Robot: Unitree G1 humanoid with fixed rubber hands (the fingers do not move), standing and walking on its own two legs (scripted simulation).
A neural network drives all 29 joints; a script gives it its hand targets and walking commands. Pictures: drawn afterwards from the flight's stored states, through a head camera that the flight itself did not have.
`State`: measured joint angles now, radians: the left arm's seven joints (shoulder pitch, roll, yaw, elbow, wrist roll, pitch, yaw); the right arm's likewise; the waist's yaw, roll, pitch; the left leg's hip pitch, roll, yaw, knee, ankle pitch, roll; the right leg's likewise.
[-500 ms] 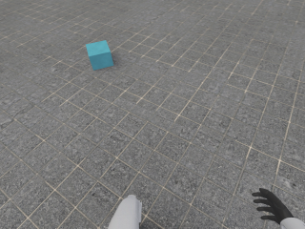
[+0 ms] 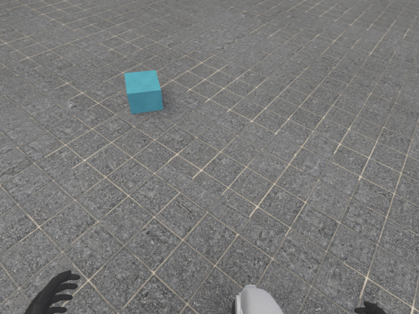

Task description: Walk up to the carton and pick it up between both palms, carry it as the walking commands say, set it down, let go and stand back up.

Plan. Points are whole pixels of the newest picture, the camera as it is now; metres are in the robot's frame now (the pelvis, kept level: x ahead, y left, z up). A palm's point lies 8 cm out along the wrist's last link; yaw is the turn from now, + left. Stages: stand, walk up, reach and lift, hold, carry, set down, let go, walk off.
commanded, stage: walk up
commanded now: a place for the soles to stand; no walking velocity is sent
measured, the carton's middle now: (143, 91) +1.70 +0.35 -0.68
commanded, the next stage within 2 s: none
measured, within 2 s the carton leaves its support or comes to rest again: neither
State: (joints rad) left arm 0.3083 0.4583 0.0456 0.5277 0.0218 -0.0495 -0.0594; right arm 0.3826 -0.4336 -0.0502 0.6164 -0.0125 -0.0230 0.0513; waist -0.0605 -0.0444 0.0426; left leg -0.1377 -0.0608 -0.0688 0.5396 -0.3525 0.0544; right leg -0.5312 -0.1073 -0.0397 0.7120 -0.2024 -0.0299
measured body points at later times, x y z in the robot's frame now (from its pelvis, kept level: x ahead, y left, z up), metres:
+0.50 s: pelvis +0.29 +0.05 -0.03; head +0.29 +0.07 +0.42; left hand +0.23 +0.38 -0.11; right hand +0.53 -0.21 -0.07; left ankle +0.40 +0.18 -0.74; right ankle +0.19 -0.14 -0.72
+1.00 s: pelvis +0.54 +0.07 -0.02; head +0.55 +0.07 +0.43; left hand +0.61 +0.42 -0.07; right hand +0.65 -0.24 -0.11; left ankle +0.42 +0.18 -0.68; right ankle +0.65 -0.03 -0.73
